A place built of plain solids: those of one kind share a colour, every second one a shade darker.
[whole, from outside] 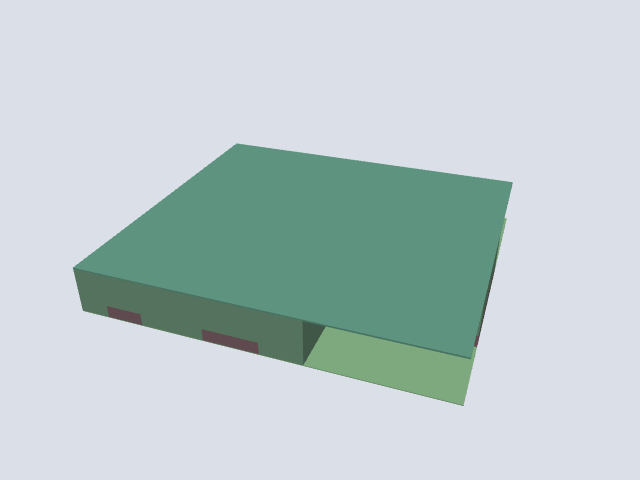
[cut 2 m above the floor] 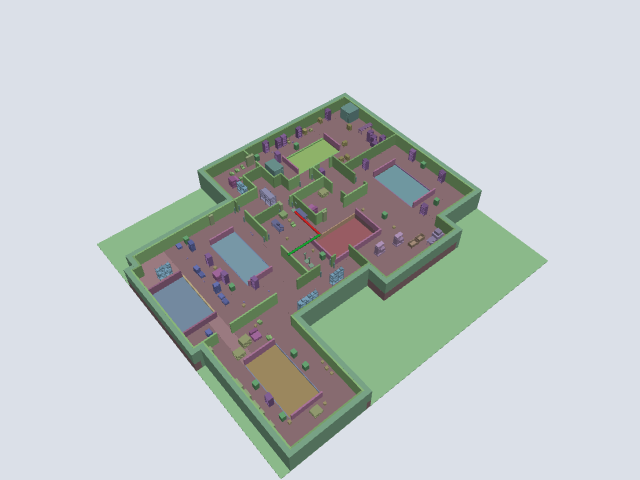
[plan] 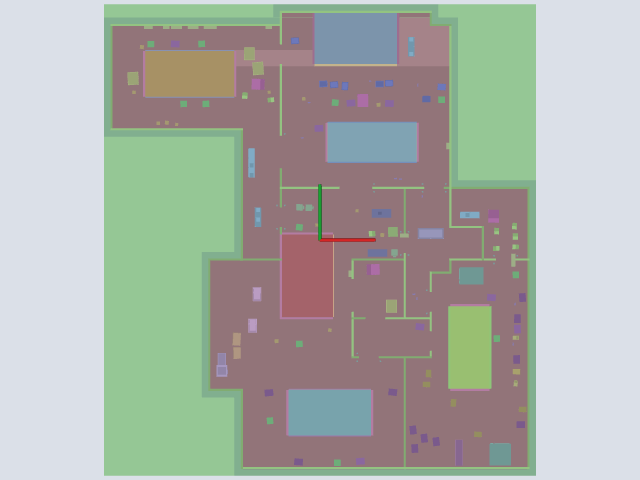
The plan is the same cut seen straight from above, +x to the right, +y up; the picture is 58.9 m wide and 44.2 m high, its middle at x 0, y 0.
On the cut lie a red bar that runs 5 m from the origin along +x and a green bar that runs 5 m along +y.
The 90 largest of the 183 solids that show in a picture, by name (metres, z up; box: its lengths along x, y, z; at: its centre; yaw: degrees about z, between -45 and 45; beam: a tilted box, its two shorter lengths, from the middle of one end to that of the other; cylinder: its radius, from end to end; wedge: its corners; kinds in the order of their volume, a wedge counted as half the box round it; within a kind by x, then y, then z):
{
 "floor_1": {"box": [3.8, 4.4, 1.5], "at": [-18.0, 15.3, -0.75]},
 "floor_2": {"box": [19.4, 3.0, 1.5], "at": [-10.2, 19.0, -0.75]},
 "floor_3": {"box": [20.6, 1.4, 1.5], "at": [-9.6, 10.2, -0.75]},
 "floor_4": {"box": [7.4, 6.0, 1.5], "at": [-7.2, -4.1, -0.75]},
 "floor_5": {"box": [8.0, 0.8, 1.5], "at": [-6.9, -14.1, -0.75]},
 "floor_6": {"box": [4.4, 1.6, 1.5], "at": [-5.7, -0.3, -0.75]},
 "floor_7": {"box": [5.0, 3.6, 1.5], "at": [-5.4, -16.3, -0.75]},
 "floor_8": {"box": [7.4, 1.5, 1.5], "at": [-4.2, 16.75, -0.75]},
 "floor_9": {"box": [8.6, 2.4, 1.5], "at": [-3.6, 8.3, -0.75]},
 "floor_10": {"box": [32.6, 2.2, 1.5], "at": [-3.6, 12.0, -0.75]},
 "floor_11": {"box": [3.8, 0.4, 1.5], "at": [-2.4, 20.7, -0.75]},
 "floor_12": {"box": [22.7, 6.6, 1.5], "at": [0.45, -10.4, -0.75]},
 "floor_13": {"box": [20.6, 1.6, 1.5], "at": [2.4, 6.3, -0.75]},
 "floor_14": {"box": [20.6, 2.9, 1.5], "at": [2.4, 14.55, -0.75]},
 "floor_15": {"box": [15.2, 0.8, 1.5], "at": [3.3, 21.3, -0.75]},
 "floor_16": {"box": [27.8, 3.6, 1.5], "at": [6.0, -19.9, -0.75]},
 "floor_17": {"box": [27.8, 5.0, 1.5], "at": [6.0, 3.0, -0.75]},
 "floor_18": {"box": [10.5, 1.0, 1.5], "at": [6.55, -6.6, -0.75]},
 "floor_19": {"box": [3.8, 0.4, 1.5], "at": [9.0, 20.7, -0.75]},
 "floor_20": {"box": [5.6, 4.5, 1.5], "at": [9.9, 18.25, -0.75]},
 "floor_21": {"box": [18.6, 6.6, 1.5], "at": [10.6, -2.8, -0.75]},
 "floor_22": {"box": [3.8, 3.8, 1.5], "at": [10.8, 9.0, -0.75]},
 "floor_23": {"box": [15.2, 4.4, 1.5], "at": [12.3, -15.9, -0.75]},
 "floor_24": {"box": [4.1, 7.6, 1.5], "at": [17.85, -9.9, -0.75]},
 "wall_rim_1": {"box": [0.6, 9.8, 5.6], "at": [-19.6, 15.0, 1.3]},
 "wall_rim_2": {"box": [12.6, 0.6, 5.6], "at": [-13.6, 9.8, 1.3]},
 "wall_rim_3": {"box": [16.2, 0.6, 5.6], "at": [-11.8, 20.2, 1.3]},
 "wall_rim_4": {"box": [0.6, 12.2, 5.6], "at": [-10.6, -7.8, 1.3]},
 "wall_rim_5": {"box": [3.6, 0.6, 5.6], "at": [-9.1, -14.2, 1.3]},
 "wall_rim_6": {"box": [3.6, 0.6, 5.6], "at": [-9.1, -1.4, 1.3]},
 "wall_rim_7": {"box": [0.6, 6.6, 5.6], "at": [-7.6, -17.8, 1.3]},
 "wall_rim_8": {"box": [0.6, 10.6, 5.6], "at": [-7.6, 4.2, 1.3]},
 "wall_rim_9": {"box": [15.2, 0.6, 5.6], "at": [3.3, 21.4, 1.3]},
 "wall_rim_10": {"box": [27.8, 0.6, 5.6], "at": [6.0, -21.4, 1.3]},
 "wall_rim_11": {"box": [2.4, 0.6, 5.6], "at": [11.5, 20.2, 1.3]},
 "wall_rim_12": {"box": [0.6, 14.4, 5.6], "at": [12.4, 12.7, 1.3]},
 "wall_rim_13": {"box": [7.8, 0.6, 5.6], "at": [16.0, 5.2, 1.3]},
 "wall_rim_14": {"box": [0.6, 26.0, 5.6], "at": [19.6, -8.1, 1.3]},
 "ceil_all_1": {"box": [39.8, 43.4, 0.2], "at": [0.0, 0.0, 4.2]},
 "wall_1": {"box": [0.2, 9.8, 5.6], "at": [-19.2, 15.0, 1.3]},
 "wall_2": {"box": [12.2, 0.2, 5.6], "at": [-13.2, 10.2, 1.3]},
 "wall_3": {"box": [15.8, 0.2, 5.6], "at": [-11.4, 19.8, 1.3]},
 "wall_4": {"box": [0.2, 12.2, 5.6], "at": [-10.2, -7.8, 1.3]},
 "wall_5": {"box": [3.2, 0.2, 5.6], "at": [-8.7, -13.8, 1.3]},
 "wall_6": {"box": [0.2, 7.4, 5.6], "at": [-7.2, -17.4, 1.3]},
 "wall_7": {"box": [0.2, 12.2, 5.6], "at": [-7.2, 4.2, 1.3]},
 "wall_8": {"box": [6.8, 0.2, 5.6], "at": [-6.9, -1.8, 1.3]},
 "wall_9": {"box": [0.2, 3.6, 5.6], "at": [-3.6, 4.8, 1.3]},
 "wall_10": {"box": [0.2, 6.6, 5.6], "at": [-3.6, 12.9, 1.3]},
 "wall_11": {"box": [0.2, 3.1, 5.6], "at": [-3.6, 19.55, 1.3]},
 "wall_12": {"box": [5.5, 0.2, 5.6], "at": [-0.95, 4.8, 1.3]},
 "wall_13": {"box": [0.2, 4.3, 5.6], "at": [3.0, -8.75, 1.3]},
 "wall_14": {"box": [0.2, 1.9, 5.6], "at": [3.0, -2.65, 1.3]},
 "wall_15": {"box": [14.0, 0.2, 5.6], "at": [3.3, 21.0, 1.3]},
 "wall_16": {"box": [5.0, 0.2, 5.6], "at": [5.4, -1.8, 1.3]},
 "wall_17": {"box": [26.6, 0.2, 5.6], "at": [6.0, -21.0, 1.3]},
 "wall_18": {"box": [4.8, 0.2, 5.6], "at": [7.2, 4.8, 1.3]},
 "wall_19": {"box": [0.2, 10.4, 5.6], "at": [7.8, -15.9, 1.3]},
 "wall_20": {"box": [0.2, 6.1, 5.6], "at": [7.8, -4.25, 1.3]},
 "wall_21": {"box": [0.2, 4.3, 5.6], "at": [7.8, 2.75, 1.3]},
 "wall_22": {"box": [4.9, 0.2, 5.6], "at": [7.85, -10.8, 1.3]},
 "wall_23": {"box": [4.3, 0.2, 5.6], "at": [8.15, -7.2, 1.3]},
 "wall_24": {"box": [0.2, 1.9, 5.6], "at": [10.2, -3.85, 1.3]},
 "wall_25": {"box": [2.0, 0.2, 5.6], "at": [11.1, -3.0, 1.3]},
 "wall_26": {"box": [2.0, 0.2, 5.6], "at": [11.1, 19.8, 1.3]},
 "wall_27": {"box": [0.2, 18.8, 5.6], "at": [12.0, 10.5, 1.3]},
 "wall_28": {"box": [3.2, 0.2, 5.6], "at": [13.5, 1.2, 1.3]},
 "wall_29": {"box": [4.3, 0.2, 5.6], "at": [14.05, -1.8, 1.3]},
 "wall_30": {"box": [0.2, 3.2, 5.6], "at": [15.0, -0.3, 1.3]},
 "wall_31": {"box": [7.9, 0.2, 5.6], "at": [15.35, 4.8, 1.3]},
 "wall_32": {"box": [0.2, 26.0, 5.6], "at": [19.2, -8.1, 1.3]},
 "floor_base_1": {"box": [39.8, 43.4, 0.1], "at": [0.0, 0.0, -1.55]},
 "floor_dock_well_1": {"box": [7.6, 4.7, 1.3], "at": [3.3, 18.55, -0.85]},
 "floor_pallet_well_1": {"box": [8.2, 4.2, 1.32], "at": [-12.0, 15.3, -0.84]},
 "floor_belt_bed_1": {"box": [8.2, 3.6, 1.5], "at": [4.8, 9.0, -0.75]},
 "floor_plant_bed_1": {"box": [7.6, 4.2, 1.34], "at": [0.9, -15.9, -0.83]},
 "floor_oven_bed_1": {"box": [3.6, 7.6, 1.3], "at": [13.8, -9.9, -0.85]},
 "floor_mixer_bed_1": {"box": [4.7, 7.6, 0.68], "at": [-1.15, -3.3, -1.16]},
 "rackoven_1": {"box": [2.2, 1.6, 2.3], "at": [13.96, -3.3, 1.25]},
 "rackoven_2": {"box": [2.0, 2.0, 2.5], "at": [16.6, -19.75, 1.35]},
 "wall_low_1": {"box": [0.2, 4.2, 2.5], "at": [-16.2, 15.3, -0.25]},
 "wall_low_2": {"box": [0.2, 4.2, 2.5], "at": [-7.8, 15.3, -0.25]},
 "wall_low_3": {"box": [0.2, 8.0, 2.5], "at": [-3.6, -3.3, -0.25]},
 "wall_low_4": {"box": [4.9, 0.2, 2.5], "at": [-1.25, -7.2, -0.25]},
 "wall_low_5": {"box": [4.9, 0.2, 2.5], "at": [-1.25, 0.6, -0.25]},
 "wall_low_6": {"box": [0.2, 4.9, 2.5], "at": [-0.6, 18.65, -0.25]},
 "wall_low_7": {"box": [0.2, 4.9, 2.5], "at": [7.2, 18.65, -0.25]},
 "floor_band_oven_bed_1": {"box": [0.2, 7.6, 1.5], "at": [11.9, -9.9, -0.75]},
 "floor_band_oven_bed_2": {"box": [0.2, 7.6, 1.5], "at": [15.7, -9.9, -0.75]},
 "floor_band_dock_well_1": {"box": [7.6, 0.2, 1.5], "at": [3.3, 16.1, -0.75]}
}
